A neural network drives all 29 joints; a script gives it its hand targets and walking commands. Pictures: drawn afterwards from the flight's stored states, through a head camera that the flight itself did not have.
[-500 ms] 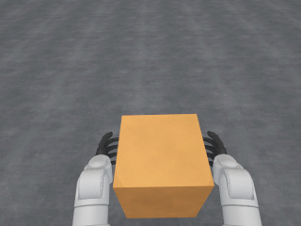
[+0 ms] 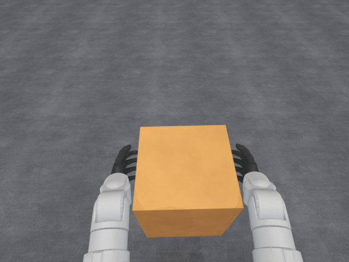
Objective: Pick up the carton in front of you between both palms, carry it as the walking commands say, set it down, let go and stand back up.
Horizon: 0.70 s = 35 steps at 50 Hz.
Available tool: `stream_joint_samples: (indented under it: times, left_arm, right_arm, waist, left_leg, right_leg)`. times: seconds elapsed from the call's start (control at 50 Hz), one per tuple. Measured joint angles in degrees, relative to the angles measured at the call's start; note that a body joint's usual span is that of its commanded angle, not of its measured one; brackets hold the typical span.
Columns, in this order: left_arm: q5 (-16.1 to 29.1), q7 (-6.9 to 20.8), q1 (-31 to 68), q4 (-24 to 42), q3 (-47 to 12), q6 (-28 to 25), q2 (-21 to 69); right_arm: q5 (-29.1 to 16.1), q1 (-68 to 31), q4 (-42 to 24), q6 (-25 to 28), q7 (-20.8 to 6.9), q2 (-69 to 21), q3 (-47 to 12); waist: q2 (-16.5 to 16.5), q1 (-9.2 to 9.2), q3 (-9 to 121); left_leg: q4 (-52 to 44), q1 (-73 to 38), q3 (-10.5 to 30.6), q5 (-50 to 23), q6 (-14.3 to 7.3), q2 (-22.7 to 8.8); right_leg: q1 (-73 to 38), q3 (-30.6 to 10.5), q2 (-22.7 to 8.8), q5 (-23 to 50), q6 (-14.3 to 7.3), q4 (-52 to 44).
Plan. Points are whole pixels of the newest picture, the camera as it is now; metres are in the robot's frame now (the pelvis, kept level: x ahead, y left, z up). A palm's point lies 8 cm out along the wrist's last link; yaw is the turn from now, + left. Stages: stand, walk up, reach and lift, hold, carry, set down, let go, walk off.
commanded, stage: hold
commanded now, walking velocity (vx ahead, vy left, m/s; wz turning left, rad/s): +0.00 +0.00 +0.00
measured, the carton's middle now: (183, 184) +0.30 +0.00 -0.04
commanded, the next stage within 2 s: set down in 0.68 s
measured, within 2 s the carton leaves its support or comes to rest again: neither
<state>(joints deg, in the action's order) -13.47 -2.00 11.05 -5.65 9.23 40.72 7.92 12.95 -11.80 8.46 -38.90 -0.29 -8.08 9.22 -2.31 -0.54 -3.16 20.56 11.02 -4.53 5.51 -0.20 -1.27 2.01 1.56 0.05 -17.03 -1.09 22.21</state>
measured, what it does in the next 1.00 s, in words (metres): stands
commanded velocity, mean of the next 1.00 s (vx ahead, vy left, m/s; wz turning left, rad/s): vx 0.00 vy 0.00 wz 0.00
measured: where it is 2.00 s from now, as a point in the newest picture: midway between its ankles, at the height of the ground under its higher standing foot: outside the picture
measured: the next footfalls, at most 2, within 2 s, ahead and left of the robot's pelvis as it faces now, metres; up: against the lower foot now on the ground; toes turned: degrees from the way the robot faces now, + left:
none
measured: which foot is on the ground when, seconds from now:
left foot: down 0.00-1.00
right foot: down 0.00-1.00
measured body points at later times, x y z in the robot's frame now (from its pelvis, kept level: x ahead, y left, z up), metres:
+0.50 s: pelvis -0.03 +0.01 +0.00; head -0.05 +0.03 +0.45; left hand +0.28 +0.15 +0.03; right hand +0.27 -0.15 +0.03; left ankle +0.06 +0.12 -0.74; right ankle -0.05 -0.11 -0.74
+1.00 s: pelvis -0.03 +0.03 -0.01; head -0.01 +0.05 +0.44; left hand +0.33 +0.17 +0.01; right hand +0.31 -0.13 +0.01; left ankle +0.06 +0.12 -0.74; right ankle -0.05 -0.10 -0.74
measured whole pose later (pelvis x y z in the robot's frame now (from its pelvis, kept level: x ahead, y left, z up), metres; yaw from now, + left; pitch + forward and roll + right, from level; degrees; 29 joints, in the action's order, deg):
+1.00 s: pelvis -0.03 +0.03 -0.01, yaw -4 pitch -5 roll +0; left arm -22.7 1.7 29.0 -25.3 27.0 32.6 11.7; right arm 24.2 -29.0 29.2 -29.0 -4.6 -11.9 28.5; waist -3.6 -1.7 -6.3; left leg 27.9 14.4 -5.5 8.8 -2.6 0.5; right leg 7.8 -3.7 -0.5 -19.3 -0.7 31.8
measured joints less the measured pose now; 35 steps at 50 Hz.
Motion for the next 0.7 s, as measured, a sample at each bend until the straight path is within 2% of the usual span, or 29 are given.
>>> stream_joint_samples:
  times: [0.12, 0.3, 0.36, 0.46, 0.7]
  left_arm:
    - [-0.58, -0.04, 0.95, -1.59, 0.22, -0.09, 0.18]
    - [-1.37, 0.34, 2.70, -4.20, 2.10, -0.15, 0.51]
    - [-1.41, 0.42, 2.90, -4.32, 2.62, -0.21, 0.55]
    - [-1.67, 0.61, 3.54, -4.74, 3.15, -0.25, 0.69]
    - [-2.73, 0.90, 5.38, -6.41, 4.03, 0.26, 1.14]
  right_arm:
    - [-0.31, -0.56, 1.66, 0.57, -0.12, -0.08, 1.23]
    - [0.60, -2.71, 5.13, 1.03, -0.58, -0.52, 2.88]
    - [0.84, -3.31, 5.77, 1.19, -0.65, -0.66, 3.06]
    - [1.03, -3.84, 6.32, 1.41, -0.74, -0.78, 3.54]
    - [1.78, -5.01, 7.74, 1.38, -1.52, -1.09, 5.54]
  waist:
    - [-0.57, 0.79, -1.33]
    - [-0.25, 0.54, -2.17]
    - [-0.08, 0.27, -2.47]
    - [-0.16, 0.45, -2.68]
    - [-1.05, 0.26, -1.88]
  left_leg:
    - [-1.38, -2.56, -0.17, -0.38, 0.01, -0.29]
    - [-0.61, -3.68, -0.32, -0.79, -0.15, -0.37]
    - [-0.22, -3.59, 0.88, -0.83, -0.02, 0.06]
    - [0.47, -3.24, 1.36, -0.99, -0.37, 0.55]
    - [0.70, -3.83, -0.43, 0.26, -1.84, 1.45]
  right_leg:
    - [-2.06, -0.57, 0.42, 1.21, -0.13, -0.92]
    - [-2.51, -0.90, 0.49, 1.08, -0.26, 1.07]
    - [-2.28, -1.35, 0.60, 1.27, -0.16, 1.46]
    - [-1.85, -2.08, 0.56, 1.54, 0.22, 1.86]
    - [-1.94, -4.20, -0.39, 1.37, 0.98, 1.85]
